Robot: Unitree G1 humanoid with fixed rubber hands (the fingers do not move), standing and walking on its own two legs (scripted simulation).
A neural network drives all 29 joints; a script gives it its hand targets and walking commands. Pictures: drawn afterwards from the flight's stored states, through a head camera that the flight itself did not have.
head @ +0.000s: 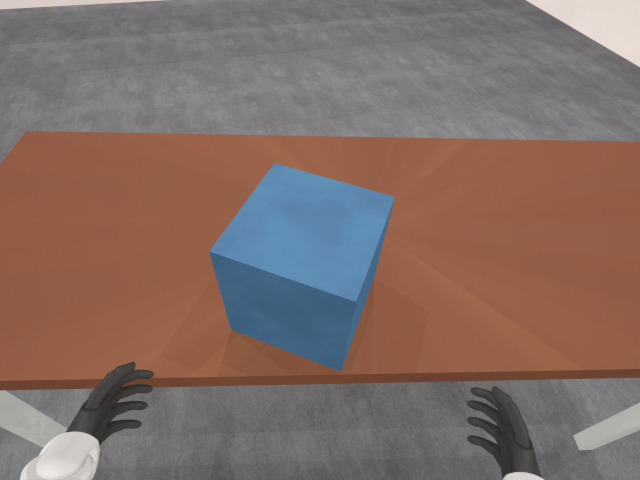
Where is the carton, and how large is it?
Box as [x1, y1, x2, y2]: [209, 163, 394, 371]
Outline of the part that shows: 274,163 209,251 230,327 233,330 340,371 374,276 394,197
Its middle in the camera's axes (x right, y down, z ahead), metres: -0.02 +0.04 +0.56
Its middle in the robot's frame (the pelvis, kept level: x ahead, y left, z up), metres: +0.39 +0.05 +0.02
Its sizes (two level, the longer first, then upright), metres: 0.180 0.178 0.193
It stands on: a table, 0.70 m high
